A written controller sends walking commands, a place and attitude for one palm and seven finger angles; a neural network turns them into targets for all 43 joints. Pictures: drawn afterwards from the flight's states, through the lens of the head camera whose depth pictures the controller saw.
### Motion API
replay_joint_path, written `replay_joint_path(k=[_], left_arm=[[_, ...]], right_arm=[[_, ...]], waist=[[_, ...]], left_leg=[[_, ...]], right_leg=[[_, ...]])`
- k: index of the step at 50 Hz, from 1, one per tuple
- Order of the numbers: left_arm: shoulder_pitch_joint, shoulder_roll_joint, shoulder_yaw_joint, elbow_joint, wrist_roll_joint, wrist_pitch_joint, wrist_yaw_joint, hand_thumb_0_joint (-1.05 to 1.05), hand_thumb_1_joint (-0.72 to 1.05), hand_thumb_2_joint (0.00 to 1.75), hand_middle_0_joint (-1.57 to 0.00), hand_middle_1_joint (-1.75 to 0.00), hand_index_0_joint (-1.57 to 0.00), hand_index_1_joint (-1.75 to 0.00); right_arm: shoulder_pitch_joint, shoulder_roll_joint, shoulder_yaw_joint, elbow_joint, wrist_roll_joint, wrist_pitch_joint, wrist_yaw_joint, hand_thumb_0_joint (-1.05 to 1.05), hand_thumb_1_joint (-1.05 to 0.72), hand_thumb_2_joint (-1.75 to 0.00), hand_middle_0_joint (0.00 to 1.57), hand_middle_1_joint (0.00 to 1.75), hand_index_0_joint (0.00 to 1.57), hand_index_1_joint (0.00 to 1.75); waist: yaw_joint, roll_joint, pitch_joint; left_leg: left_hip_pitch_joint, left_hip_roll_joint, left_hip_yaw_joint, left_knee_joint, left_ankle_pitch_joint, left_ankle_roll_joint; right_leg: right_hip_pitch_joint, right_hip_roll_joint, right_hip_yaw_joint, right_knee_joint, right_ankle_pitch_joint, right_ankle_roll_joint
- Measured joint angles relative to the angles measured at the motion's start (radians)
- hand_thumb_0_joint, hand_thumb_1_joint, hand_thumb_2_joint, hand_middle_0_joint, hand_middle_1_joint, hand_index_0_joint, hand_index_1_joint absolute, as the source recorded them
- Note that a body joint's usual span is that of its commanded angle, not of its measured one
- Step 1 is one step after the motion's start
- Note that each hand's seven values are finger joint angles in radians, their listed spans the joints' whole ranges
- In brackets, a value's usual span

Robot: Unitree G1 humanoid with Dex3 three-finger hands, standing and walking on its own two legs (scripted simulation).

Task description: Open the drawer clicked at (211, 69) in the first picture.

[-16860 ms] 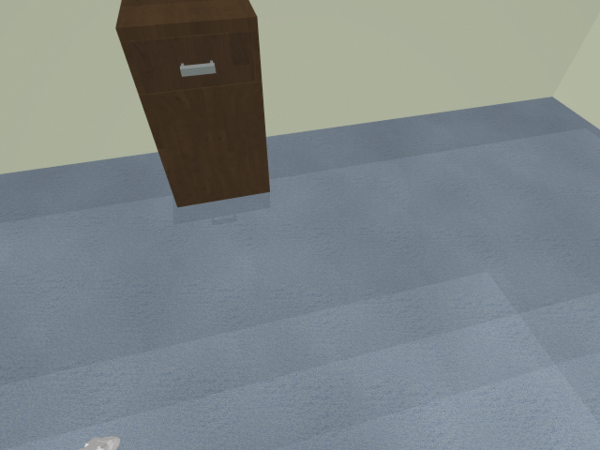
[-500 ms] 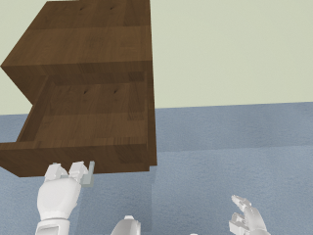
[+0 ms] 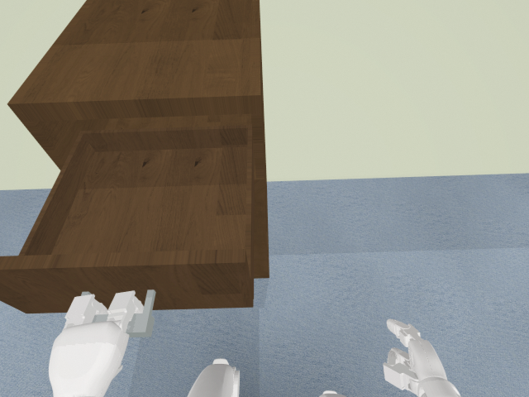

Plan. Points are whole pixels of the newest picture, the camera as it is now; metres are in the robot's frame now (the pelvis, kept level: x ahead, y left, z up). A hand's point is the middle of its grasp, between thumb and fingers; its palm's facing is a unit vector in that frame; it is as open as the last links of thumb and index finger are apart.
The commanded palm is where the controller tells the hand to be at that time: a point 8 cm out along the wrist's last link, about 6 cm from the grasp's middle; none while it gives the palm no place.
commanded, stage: pull the drawer open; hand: left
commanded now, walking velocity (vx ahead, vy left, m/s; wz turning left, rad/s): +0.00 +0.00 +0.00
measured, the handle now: (114, 311) +0.24 +0.25 -0.01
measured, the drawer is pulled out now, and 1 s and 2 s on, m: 0.30 0.30 0.30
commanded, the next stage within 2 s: open the thumb to release the handle in 0.02 s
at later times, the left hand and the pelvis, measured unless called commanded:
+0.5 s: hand (110, 354) +0.18 +0.24 -0.02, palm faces -0.02 -0.08 -1.00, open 9.7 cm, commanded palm +0.16 +0.24 +0.03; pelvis -0.01 +0.00 +0.00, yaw +1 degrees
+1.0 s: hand (110, 354) +0.19 +0.24 -0.02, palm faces +0.02 -0.08 -1.00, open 13.8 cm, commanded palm +0.18 +0.25 +0.03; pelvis -0.02 +0.00 +0.00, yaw +1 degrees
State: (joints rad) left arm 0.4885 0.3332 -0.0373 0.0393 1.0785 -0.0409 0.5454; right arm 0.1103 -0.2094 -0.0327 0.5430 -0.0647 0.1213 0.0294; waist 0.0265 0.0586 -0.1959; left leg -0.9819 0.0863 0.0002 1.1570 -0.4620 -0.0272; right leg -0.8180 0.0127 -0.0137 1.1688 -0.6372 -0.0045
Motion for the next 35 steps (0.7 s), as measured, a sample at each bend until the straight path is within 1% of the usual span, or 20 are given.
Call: replay_joint_path(k=[7, 8, 11, 14, 16, 19, 23, 30, 35], left_arm=[[0.033, 0.005, 0.011, -0.025, -0.010, 0.001, -0.007, 0.03, 0.67, 0.73, -0.24, -1.31, -0.36, -1.28], [0.026, 0.008, 0.008, -0.022, -0.007, -0.003, 0.002, 0.03, 0.67, 0.73, -0.24, -1.31, -0.36, -1.28], [-0.006, 0.010, 0.007, -0.004, 0.007, -0.018, 0.029, 0.02, 0.65, 0.75, -0.27, -1.32, -0.37, -1.29], [-0.032, 0.002, 0.000, 0.001, 0.006, -0.008, 0.039, 0.01, 0.61, 0.75, -0.30, -1.32, -0.38, -1.30], [-0.046, -0.004, -0.011, 0.003, 0.005, 0.010, 0.038, 0.01, 0.56, 0.74, -0.32, -1.31, -0.38, -1.30], [-0.061, -0.010, -0.021, 0.011, 0.000, 0.029, 0.026, 0.00, 0.45, 0.70, -0.33, -1.30, -0.38, -1.30], [-0.069, -0.008, -0.028, 0.026, -0.006, 0.042, 0.006, 0.00, 0.24, 0.62, -0.33, -1.27, -0.37, -1.28], [-0.074, 0.003, -0.017, 0.049, -0.009, 0.018, -0.005, 0.00, -0.18, 0.44, -0.31, -1.23, -0.34, -1.24], [-0.079, 0.005, -0.012, 0.051, -0.004, 0.003, 0.004, 0.00, -0.36, 0.36, -0.30, -1.21, -0.33, -1.22]], right_arm=[[0.001, 0.002, 0.000, -0.014, -0.002, 0.002, 0.010, 0.01, -0.91, -0.90, 0.20, 0.30, 0.21, 0.30], [0.004, -0.002, -0.001, -0.013, -0.005, -0.003, 0.005, 0.01, -0.91, -0.90, 0.20, 0.30, 0.21, 0.30], [0.007, -0.014, -0.010, 0.001, -0.011, -0.013, -0.007, 0.01, -0.91, -0.90, 0.20, 0.30, 0.21, 0.30], [0.006, -0.020, -0.015, 0.018, -0.010, -0.013, -0.013, 0.01, -0.91, -0.90, 0.20, 0.30, 0.21, 0.30], [0.005, -0.021, -0.015, 0.026, -0.006, -0.011, -0.017, 0.01, -0.91, -0.90, 0.20, 0.30, 0.20, 0.30], [0.007, -0.014, -0.008, 0.033, 0.000, -0.008, -0.025, 0.01, -0.91, -0.90, 0.20, 0.30, 0.20, 0.30], [0.012, -0.003, 0.003, 0.032, 0.006, -0.010, -0.031, 0.01, -0.91, -0.90, 0.20, 0.30, 0.21, 0.30], [0.018, 0.002, 0.009, 0.026, 0.006, -0.023, -0.034, 0.01, -0.91, -0.90, 0.20, 0.30, 0.21, 0.30], [0.018, -0.006, 0.001, 0.029, 0.004, -0.025, -0.033, 0.01, -0.91, -0.90, 0.20, 0.30, 0.21, 0.30]], waist=[[-0.011, -0.001, -0.005], [-0.010, 0.001, -0.004], [0.005, 0.004, -0.002], [0.016, 0.006, 0.001], [0.019, 0.008, 0.004], [0.021, 0.008, 0.007], [0.016, 0.010, 0.007], [0.008, 0.009, 0.003], [0.009, 0.007, 0.003]], left_leg=[[-0.004, 0.004, 0.004, 0.006, -0.008, 0.000], [-0.010, 0.001, 0.000, 0.010, -0.008, 0.000], [-0.033, -0.005, -0.010, 0.027, -0.008, 0.001], [-0.046, -0.010, -0.016, 0.036, -0.007, 0.001], [-0.044, -0.012, -0.019, 0.035, -0.005, 0.002], [-0.032, -0.013, -0.018, 0.022, 0.003, 0.002], [-0.010, -0.012, -0.017, 0.000, 0.014, 0.001], [0.001, -0.010, -0.017, -0.015, 0.025, 0.002], [-0.010, -0.010, -0.020, -0.004, 0.024, 0.002]], right_leg=[[-0.006, 0.004, 0.005, 0.006, -0.004, 0.000], [-0.009, 0.001, 0.001, 0.009, -0.006, 0.001], [-0.025, -0.003, -0.009, 0.024, -0.012, 0.002], [-0.034, -0.006, -0.015, 0.034, -0.015, 0.001], [-0.032, -0.008, -0.017, 0.033, -0.014, 0.001], [-0.021, -0.009, -0.017, 0.022, -0.007, 0.001], [-0.001, -0.008, -0.017, 0.001, 0.006, 0.001], [0.008, -0.005, -0.016, -0.013, 0.017, 0.000], [-0.002, -0.005, -0.018, -0.003, 0.016, 0.000]])
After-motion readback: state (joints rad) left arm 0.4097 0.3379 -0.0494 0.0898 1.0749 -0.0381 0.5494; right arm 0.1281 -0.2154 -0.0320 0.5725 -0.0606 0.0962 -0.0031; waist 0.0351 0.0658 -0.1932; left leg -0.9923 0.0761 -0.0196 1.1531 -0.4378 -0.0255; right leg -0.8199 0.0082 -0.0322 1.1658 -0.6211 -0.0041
